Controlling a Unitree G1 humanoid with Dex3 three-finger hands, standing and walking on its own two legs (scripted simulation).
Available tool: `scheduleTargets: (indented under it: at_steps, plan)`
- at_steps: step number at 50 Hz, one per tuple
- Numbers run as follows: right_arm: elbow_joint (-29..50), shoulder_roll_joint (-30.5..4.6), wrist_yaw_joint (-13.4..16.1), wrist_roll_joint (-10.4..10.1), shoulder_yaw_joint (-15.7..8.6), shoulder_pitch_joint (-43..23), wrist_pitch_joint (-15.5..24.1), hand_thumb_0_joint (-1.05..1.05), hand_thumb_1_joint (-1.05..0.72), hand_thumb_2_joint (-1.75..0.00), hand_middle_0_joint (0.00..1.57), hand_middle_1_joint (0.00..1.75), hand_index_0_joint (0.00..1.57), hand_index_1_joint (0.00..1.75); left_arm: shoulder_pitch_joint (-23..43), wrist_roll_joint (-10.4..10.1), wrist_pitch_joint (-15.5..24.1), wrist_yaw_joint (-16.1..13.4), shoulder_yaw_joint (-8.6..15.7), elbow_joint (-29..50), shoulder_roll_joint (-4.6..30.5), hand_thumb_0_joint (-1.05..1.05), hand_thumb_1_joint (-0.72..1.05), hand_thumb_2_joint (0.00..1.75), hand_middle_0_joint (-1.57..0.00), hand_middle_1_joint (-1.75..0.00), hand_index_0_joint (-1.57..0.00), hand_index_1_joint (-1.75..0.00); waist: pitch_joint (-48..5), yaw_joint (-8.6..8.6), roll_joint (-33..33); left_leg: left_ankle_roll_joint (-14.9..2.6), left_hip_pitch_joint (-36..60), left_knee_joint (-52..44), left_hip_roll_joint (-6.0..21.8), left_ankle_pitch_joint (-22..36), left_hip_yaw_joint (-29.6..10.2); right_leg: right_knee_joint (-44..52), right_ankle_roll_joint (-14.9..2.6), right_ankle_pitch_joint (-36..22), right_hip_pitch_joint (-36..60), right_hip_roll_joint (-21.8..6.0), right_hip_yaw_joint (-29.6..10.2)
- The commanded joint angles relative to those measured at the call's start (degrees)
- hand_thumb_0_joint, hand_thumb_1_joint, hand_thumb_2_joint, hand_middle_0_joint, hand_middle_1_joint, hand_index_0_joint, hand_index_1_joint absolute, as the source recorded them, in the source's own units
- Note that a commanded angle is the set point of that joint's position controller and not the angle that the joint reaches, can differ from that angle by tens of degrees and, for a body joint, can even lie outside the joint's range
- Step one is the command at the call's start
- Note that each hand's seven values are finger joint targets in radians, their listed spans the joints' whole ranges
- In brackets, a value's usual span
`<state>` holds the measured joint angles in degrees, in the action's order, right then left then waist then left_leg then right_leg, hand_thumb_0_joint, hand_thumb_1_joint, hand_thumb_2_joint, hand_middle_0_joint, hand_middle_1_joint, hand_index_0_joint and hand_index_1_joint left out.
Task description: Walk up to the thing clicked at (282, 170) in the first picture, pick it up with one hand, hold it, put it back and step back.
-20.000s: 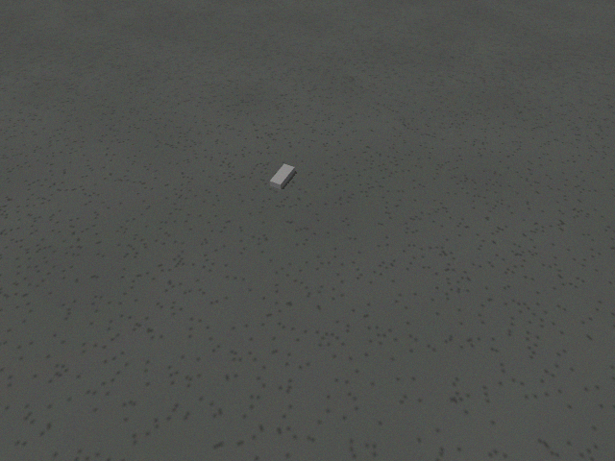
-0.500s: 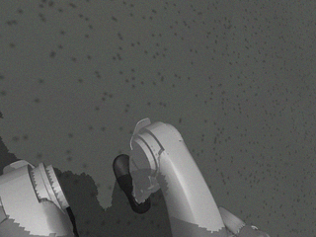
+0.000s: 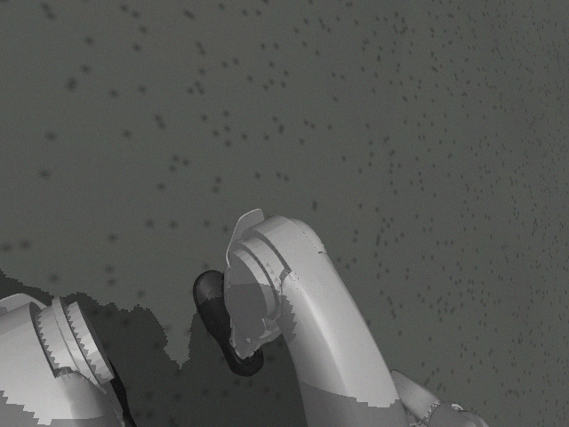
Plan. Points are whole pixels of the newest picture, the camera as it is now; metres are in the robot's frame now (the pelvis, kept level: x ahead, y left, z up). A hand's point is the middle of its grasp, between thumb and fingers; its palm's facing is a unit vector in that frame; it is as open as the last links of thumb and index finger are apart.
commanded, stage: close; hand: left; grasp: from above
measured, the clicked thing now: out of the picture +0.44 +0.31 -0.29
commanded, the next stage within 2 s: settle in 1.46 s
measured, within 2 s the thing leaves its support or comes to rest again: leaves its support in 1.88 s
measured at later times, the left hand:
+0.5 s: hand out of the picture +0.44 +0.30 -0.27, palm faces -0.42 -0.15 -0.89, open 12.6 cm
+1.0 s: hand out of the picture +0.44 +0.31 -0.27, palm faces -0.44 -0.16 -0.89, open 10.5 cm
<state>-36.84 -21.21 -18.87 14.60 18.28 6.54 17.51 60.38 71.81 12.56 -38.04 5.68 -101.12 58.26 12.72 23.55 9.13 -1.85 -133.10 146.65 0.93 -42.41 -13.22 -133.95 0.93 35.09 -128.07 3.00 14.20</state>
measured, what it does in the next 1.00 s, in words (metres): stands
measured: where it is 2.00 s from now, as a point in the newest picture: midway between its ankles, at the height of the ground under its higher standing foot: (180, 381)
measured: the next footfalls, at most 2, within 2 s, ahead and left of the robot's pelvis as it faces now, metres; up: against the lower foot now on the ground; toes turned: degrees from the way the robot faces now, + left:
none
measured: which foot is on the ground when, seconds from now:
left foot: down 0.00-1.00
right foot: down 0.00-1.00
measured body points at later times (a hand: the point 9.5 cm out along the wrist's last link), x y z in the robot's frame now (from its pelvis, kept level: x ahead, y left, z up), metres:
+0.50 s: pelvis +0.00 +0.00 +0.01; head +0.29 +0.14 +0.32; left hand +0.46 +0.31 -0.22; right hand +0.05 -0.25 -0.03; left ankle +0.06 +0.11 -0.27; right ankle +0.12 -0.10 -0.27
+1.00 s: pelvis -0.01 +0.00 +0.01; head +0.28 +0.13 +0.32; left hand +0.45 +0.31 -0.21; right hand +0.04 -0.24 -0.04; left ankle +0.06 +0.11 -0.27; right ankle +0.12 -0.10 -0.27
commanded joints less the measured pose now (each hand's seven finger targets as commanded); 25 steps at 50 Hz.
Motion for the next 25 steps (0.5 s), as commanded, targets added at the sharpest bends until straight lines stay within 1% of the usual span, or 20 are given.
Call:
scheduleTargets:
  at_steps: [1, 2, 3, 4, 5, 6, 7, 8, 10, 12, 13, 14, 15, 16, 18, 19, 21, 22, 23, 25]
  plan:
    - [-0.88, -19.50, 0.58, -0.45, -5.24, 11.78, -0.30, 0.00, -0.89, -0.90, 0.20, 0.30, 0.20, 0.30, 13.01, -0.31, 1.90, -2.25, -0.49, 6.56, 10.57, 0.00, -0.44, 1.03, -0.15, -0.99, -0.13, -1.02, -37.88, 3.51, -32.19, 1.62, 27.16, -16.64, 1.65, 14.66, 1.52, 10.17, -2.09, -13.96, 23.31, 2.72, 2.54]
    - [-0.99, -19.36, 0.70, -0.45, -5.13, 10.96, -0.28, 0.00, -0.89, -0.90, 0.20, 0.30, 0.20, 0.30, 13.03, -0.30, 2.03, -2.41, -1.24, 6.57, 10.04, 0.00, -0.43, 1.00, -0.15, -0.99, -0.13, -1.01, -37.38, 3.30, -32.37, 1.66, 26.95, -16.47, 1.71, 14.03, 1.50, 10.30, -2.11, -13.38, 22.49, 2.78, 2.59]
    - [-0.33, -19.22, 0.76, -0.30, -4.72, 10.62, -0.23, 0.00, -0.89, -0.90, 0.20, 0.30, 0.20, 0.30, 11.94, -0.44, 2.07, -2.43, -2.21, 4.51, 8.91, 0.00, -0.42, 1.00, -0.15, -1.00, -0.14, -1.01, -35.94, 4.14, -30.24, 1.39, 25.97, -16.11, 1.65, 13.02, 1.82, 10.63, -1.89, -13.31, 23.24, 2.81, 2.47]
    - [-0.62, -19.87, 0.90, -0.39, -4.91, 11.38, -0.42, 0.00, -0.89, -0.90, 0.20, 0.30, 0.20, 0.30, 13.34, -0.18, 2.38, -2.92, -1.71, 6.37, 9.87, 0.00, -0.41, 1.00, -0.16, -0.99, -0.15, -1.01, -36.91, 4.10, -30.51, 1.39, 26.06, -16.52, 1.71, 13.57, 1.54, 10.93, -1.91, -13.52, 23.40, 3.01, 2.67]
    - [-0.49, -19.61, 1.01, -0.33, -4.50, 11.28, -0.41, 0.00, -0.89, -0.90, 0.20, 0.30, 0.20, 0.30, 13.09, 0.21, 2.38, -3.26, -2.02, 5.03, 9.90, 0.00, -0.40, 0.97, -0.15, -0.99, -0.15, -0.99, -35.76, 4.35, -30.58, 1.47, 25.96, -16.61, 1.62, 12.99, 1.62, 10.59, -1.94, -13.34, 23.16, 2.85, 2.53]
    - [-0.90, -19.49, 1.16, -0.28, -4.70, 10.42, -0.39, 0.00, -0.89, -0.90, 0.20, 0.30, 0.20, 0.30, 13.17, 0.22, 2.45, -3.61, -2.15, 6.32, 10.13, 0.00, -0.38, 0.96, -0.16, -0.98, -0.16, -0.99, -36.13, 3.56, -30.74, 1.38, 25.63, -16.45, 1.63, 12.82, 1.98, 11.24, -1.91, -12.87, 23.21, 3.04, 2.36]
    - [-0.58, -19.62, 1.27, -0.08, -4.49, 10.92, -0.32, 0.00, -0.89, -0.90, 0.20, 0.30, 0.20, 0.30, 12.83, 0.59, 2.20, -4.04, -1.93, 5.36, 10.29, 0.00, -0.38, 0.95, -0.16, -0.97, -0.16, -0.98, -36.22, 3.88, -30.44, 1.56, 26.64, -16.83, 1.76, 13.21, 1.54, 10.98, -1.94, -13.30, 23.19, 3.04, 2.55]
    - [-0.54, -19.51, 1.35, -0.15, -4.35, 10.29, -0.40, 0.00, -0.89, -0.90, 0.20, 0.30, 0.20, 0.30, 13.11, 0.87, 2.11, -4.35, -2.37, 5.86, 10.35, 0.00, -0.36, 0.94, -0.18, -0.96, -0.18, -0.96, -35.96, 3.81, -30.84, 1.46, 25.98, -16.83, 1.72, 12.63, 1.97, 11.56, -1.94, -12.96, 23.50, 3.18, 2.25]
    - [-0.39, -19.67, 1.38, -0.04, -4.30, 10.07, -0.23, 0.00, -0.89, -0.90, 0.20, 0.30, 0.20, 0.30, 13.20, 0.89, 1.50, -4.91, -2.36, 5.41, 10.45, 0.00, -0.34, 0.91, -0.19, -0.95, -0.19, -0.95, -35.37, 4.01, -30.78, 1.61, 26.36, -17.21, 1.85, 12.30, 1.58, 11.25, -1.91, -12.64, 22.36, 3.02, 2.45]
    - [-0.85, -20.08, 1.41, -0.05, -4.80, 10.17, -0.27, 0.00, -0.89, -0.90, 0.20, 0.30, 0.20, 0.30, 13.29, 1.12, 0.91, -5.68, -1.50, 5.13, 11.31, 0.00, -0.31, 0.89, -0.21, -0.94, -0.21, -0.93, -35.94, 3.91, -32.95, 2.00, 27.64, -17.90, 2.05, 13.49, 1.36, 11.05, -2.14, -13.53, 22.64, 3.09, 2.34]
    - [-0.75, -19.92, 1.28, -0.11, -4.66, 9.95, -0.31, 0.00, -0.89, -0.90, 0.20, 0.30, 0.20, 0.30, 13.38, 1.45, 0.57, -5.82, -1.49, 4.38, 11.09, 0.00, -0.31, 0.87, -0.21, -0.93, -0.22, -0.92, -35.48, 3.99, -31.99, 2.00, 26.95, -17.82, 2.08, 13.52, 1.03, 10.84, -2.02, -13.43, 22.12, 2.90, 2.62]
    - [-0.38, -19.96, 1.17, -0.07, -4.66, 10.04, -0.23, 0.00, -0.89, -0.90, 0.20, 0.30, 0.20, 0.30, 13.39, 1.64, 0.19, -5.80, -1.53, 4.15, 10.77, 0.00, -0.30, 0.85, -0.21, -0.93, -0.22, -0.91, -35.41, 4.13, -31.87, 1.98, 26.92, -17.74, 2.14, 13.68, 0.78, 10.68, -1.99, -13.30, 21.27, 2.92, 2.88]
    - [-0.28, -19.91, 1.11, -0.05, -4.64, 9.21, -0.12, 0.00, -0.89, -0.90, 0.20, 0.30, 0.20, 0.30, 13.22, 1.10, -0.14, -5.72, -2.04, 3.52, 10.02, 0.00, -0.29, 0.84, -0.22, -0.91, -0.23, -0.90, -33.93, 4.46, -31.56, 1.97, 25.99, -17.90, 2.11, 12.21, 0.80, 10.79, -1.98, -12.32, 21.23, 2.76, 2.71]
    - [0.25, -19.96, 1.14, -0.03, -4.57, 10.02, -0.22, 0.00, -0.89, -0.90, 0.20, 0.30, 0.20, 0.30, 12.79, 1.02, -0.42, -5.68, -1.33, 3.36, 10.70, 0.00, -0.30, 0.84, -0.22, -0.91, -0.23, -0.90, -34.39, 4.63, -31.27, 1.86, 26.43, -18.16, 2.02, 12.23, 1.00, 11.26, -2.01, -12.62, 22.02, 3.01, 2.65]
    - [0.29, -20.07, 0.82, -0.19, -4.84, 10.13, 0.04, 0.00, -0.89, -0.90, 0.20, 0.30, 0.20, 0.30, 13.83, 1.17, -0.62, -5.08, -0.98, 4.11, 10.88, 0.00, -0.26, 0.80, -0.22, -0.91, -0.24, -0.88, -34.21, 4.36, -32.92, 2.18, 27.84, -18.44, 2.15, 12.86, 0.41, 10.35, -1.95, -12.39, 19.98, 2.48, 2.89]
    - [0.54, -19.92, 0.66, -0.11, -4.62, 9.14, 0.53, 0.00, -0.89, -0.90, 0.20, 0.30, 0.20, 0.30, 13.43, 0.59, -0.73, -4.48, -1.66, 4.57, 10.07, 0.00, -0.25, 0.80, -0.24, -0.89, -0.25, -0.87, -33.65, 4.41, -32.54, 2.22, 28.11, -17.94, 2.16, 12.85, 0.38, 9.95, -1.79, -12.54, 19.97, 2.21, 2.88]
    - [0.57, -20.57, 0.75, -0.50, -4.70, 9.65, 0.56, 0.00, -0.89, -0.90, 0.20, 0.30, 0.20, 0.30, 14.39, 0.25, -0.83, -4.34, -0.78, 5.65, 12.20, 0.00, -0.23, 0.80, -0.26, -0.88, -0.27, -0.87, -35.68, 4.21, -32.51, 2.05, 28.37, -17.91, 2.07, 13.49, 0.67, 10.60, -1.80, -13.44, 21.96, 2.53, 2.53]
    - [0.57, -20.23, 0.60, -0.44, -4.70, 10.29, 0.49, 0.00, -0.89, -0.90, 0.20, 0.30, 0.20, 0.30, 14.24, 0.31, -0.88, -4.17, -0.65, 5.42, 12.00, 0.00, -0.21, 0.78, -0.27, -0.87, -0.29, -0.85, -35.82, 4.43, -32.99, 2.02, 28.75, -17.82, 2.12, 14.47, 0.82, 10.57, -1.81, -14.26, 22.64, 2.52, 2.28]
    - [0.33, -20.23, 0.82, -0.50, -4.77, 9.80, 0.44, 0.00, -0.89, -0.90, 0.20, 0.30, 0.20, 0.30, 14.23, 0.03, -1.20, -4.07, -1.24, 5.11, 11.59, 0.00, -0.20, 0.76, -0.28, -0.87, -0.30, -0.85, -35.84, 4.32, -32.13, 1.83, 27.49, -17.55, 1.97, 13.39, 1.33, 11.24, -1.80, -13.76, 23.35, 2.76, 2.10]
    - [0.64, -19.78, 0.62, -0.64, -4.71, 10.61, 0.40, 0.00, -0.89, -0.90, 0.20, 0.30, 0.20, 0.30, 13.25, -0.36, -1.31, -3.50, -1.16, 4.44, 10.96, 0.00, -0.19, 0.75, -0.28, -0.87, -0.30, -0.84, -35.11, 4.45, -31.46, 1.60, 26.51, -17.28, 1.84, 13.65, 1.59, 11.46, -1.77, -13.96, 23.46, 2.65, 2.00]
